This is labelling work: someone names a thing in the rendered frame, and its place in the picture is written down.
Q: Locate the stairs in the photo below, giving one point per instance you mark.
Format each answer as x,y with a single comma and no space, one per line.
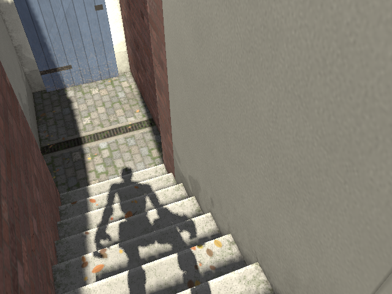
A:
141,234

